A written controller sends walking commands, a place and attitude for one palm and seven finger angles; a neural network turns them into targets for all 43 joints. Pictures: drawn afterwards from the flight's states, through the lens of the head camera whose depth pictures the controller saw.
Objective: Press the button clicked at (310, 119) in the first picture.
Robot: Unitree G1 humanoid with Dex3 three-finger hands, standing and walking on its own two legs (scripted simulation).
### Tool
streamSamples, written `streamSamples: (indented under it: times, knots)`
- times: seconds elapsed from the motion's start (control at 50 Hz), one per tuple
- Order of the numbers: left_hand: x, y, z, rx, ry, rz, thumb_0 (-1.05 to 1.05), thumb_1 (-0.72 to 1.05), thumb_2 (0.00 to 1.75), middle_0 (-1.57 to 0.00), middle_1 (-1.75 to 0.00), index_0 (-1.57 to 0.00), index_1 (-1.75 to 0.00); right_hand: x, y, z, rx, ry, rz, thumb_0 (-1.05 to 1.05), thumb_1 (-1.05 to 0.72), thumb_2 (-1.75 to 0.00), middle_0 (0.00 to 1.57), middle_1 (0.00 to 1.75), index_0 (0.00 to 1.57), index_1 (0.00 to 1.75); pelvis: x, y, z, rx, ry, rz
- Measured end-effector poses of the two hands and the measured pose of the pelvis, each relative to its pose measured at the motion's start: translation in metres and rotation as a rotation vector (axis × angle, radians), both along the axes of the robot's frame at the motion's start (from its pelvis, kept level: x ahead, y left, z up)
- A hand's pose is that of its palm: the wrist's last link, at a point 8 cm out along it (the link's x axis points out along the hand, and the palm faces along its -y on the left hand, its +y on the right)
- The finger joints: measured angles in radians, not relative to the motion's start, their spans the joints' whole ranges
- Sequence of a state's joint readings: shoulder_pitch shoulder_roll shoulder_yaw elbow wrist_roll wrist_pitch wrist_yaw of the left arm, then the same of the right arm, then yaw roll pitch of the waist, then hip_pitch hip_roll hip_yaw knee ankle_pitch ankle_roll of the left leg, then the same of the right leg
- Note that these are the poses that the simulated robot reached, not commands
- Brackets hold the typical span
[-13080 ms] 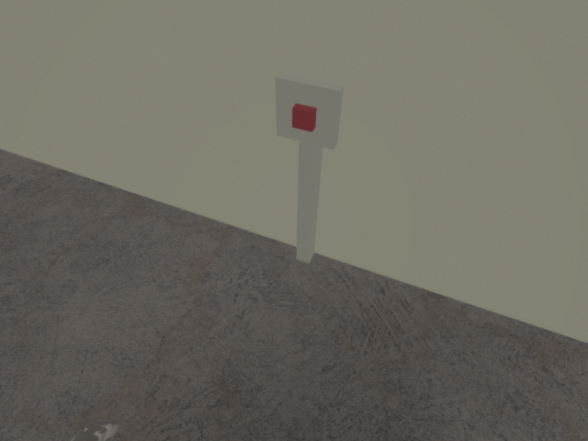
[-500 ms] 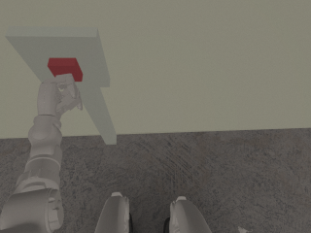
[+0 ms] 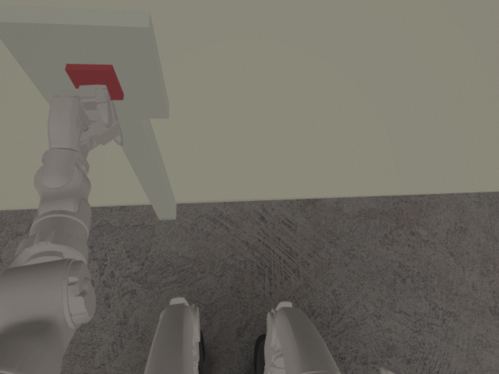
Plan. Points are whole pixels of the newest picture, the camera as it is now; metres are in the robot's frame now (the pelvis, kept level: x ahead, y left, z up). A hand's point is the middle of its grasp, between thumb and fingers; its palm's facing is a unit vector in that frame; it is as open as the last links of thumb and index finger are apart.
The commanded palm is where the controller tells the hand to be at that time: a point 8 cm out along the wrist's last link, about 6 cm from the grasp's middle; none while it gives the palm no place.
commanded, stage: hold the button down briefly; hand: left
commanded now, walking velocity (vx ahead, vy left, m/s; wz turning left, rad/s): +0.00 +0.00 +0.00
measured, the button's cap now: (97, 77) +0.54 +0.21 +0.08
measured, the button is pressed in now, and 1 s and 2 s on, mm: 14 0 0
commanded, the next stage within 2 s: pull the fist back off the button in 0.24 s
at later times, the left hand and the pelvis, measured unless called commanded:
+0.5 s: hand (113, 124) +0.49 +0.20 +0.04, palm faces +0.03 -1.00 -0.05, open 3.5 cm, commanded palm +0.47 +0.22 +0.05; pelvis -0.01 +0.00 +0.00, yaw -1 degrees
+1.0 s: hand (114, 146) +0.44 +0.19 +0.05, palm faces +0.03 -1.00 -0.04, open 3.2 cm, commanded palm +0.41 +0.23 +0.05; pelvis +0.03 +0.01 +0.03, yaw -1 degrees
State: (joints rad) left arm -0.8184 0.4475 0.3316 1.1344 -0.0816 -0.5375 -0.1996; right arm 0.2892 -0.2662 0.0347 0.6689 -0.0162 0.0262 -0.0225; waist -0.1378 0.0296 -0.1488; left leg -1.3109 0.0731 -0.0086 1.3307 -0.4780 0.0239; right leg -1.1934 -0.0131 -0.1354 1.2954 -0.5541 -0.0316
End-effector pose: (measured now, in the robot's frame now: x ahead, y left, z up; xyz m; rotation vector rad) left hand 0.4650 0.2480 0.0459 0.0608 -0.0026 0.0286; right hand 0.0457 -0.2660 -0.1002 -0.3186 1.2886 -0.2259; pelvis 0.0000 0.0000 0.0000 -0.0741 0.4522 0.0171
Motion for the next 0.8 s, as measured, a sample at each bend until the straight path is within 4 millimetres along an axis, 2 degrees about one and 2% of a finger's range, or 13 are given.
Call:
streamSamples:
  times: [0.12, 0.24, 0.46, 0.6, 0.8]
  knots:
    - [0.003, 0.001, 0.0, -0.005, -0.001, 0.002, 0.03, 0.81, 0.92, -1.3, -1.5, -1.51, -1.5, -0.015, -0.002, 0.0, -0.015, 0.023, -0.004, 0.0, -0.9, -0.89, 0.21, 0.3, 0.2, 0.3, -0.006, 0.0, -0.003, -0.005, 0.005, 0.002]
    - [0.002, 0.001, 0.0, -0.007, 0.009, 0.007, 0.03, 0.81, 0.91, -1.3, -1.5, -1.53, -1.5, -0.025, -0.001, 0.001, -0.018, 0.028, -0.01, 0.0, -0.9, -0.89, 0.21, 0.3, 0.2, 0.3, -0.01, 0.0, -0.004, -0.008, 0.003, 0.002]
    - [0.001, 0.001, 0.0, -0.013, 0.009, 0.004, 0.03, 0.84, 0.89, -1.3, -1.5, -1.52, -1.5, -0.03, 0.002, 0.005, -0.017, 0.01, -0.021, 0.0, -0.9, -0.89, 0.21, 0.3, 0.2, 0.3, -0.012, 0.003, -0.002, -0.013, -0.002, -0.005]
    - [-0.013, 0.0, 0.0, -0.014, 0.012, 0.011, 0.04, 0.87, 0.89, -1.3, -1.5, -1.5, -1.5, -0.021, 0.008, 0.005, 0.018, 0.011, -0.02, 0.0, -0.9, -0.89, 0.21, 0.3, 0.2, 0.3, -0.006, 0.006, 0.005, -0.002, -0.012, -0.009]
    - [-0.02, -0.004, 0.001, -0.02, 0.015, 0.016, 0.04, 0.9, 0.9, -1.3, -1.5, -1.39, -1.5, 0.016, 0.012, 0.012, 0.041, -0.04, -0.013, 0.0, -0.9, -0.89, 0.21, 0.3, 0.2, 0.3, 0.01, 0.006, 0.015, 0.009, -0.022, -0.015]
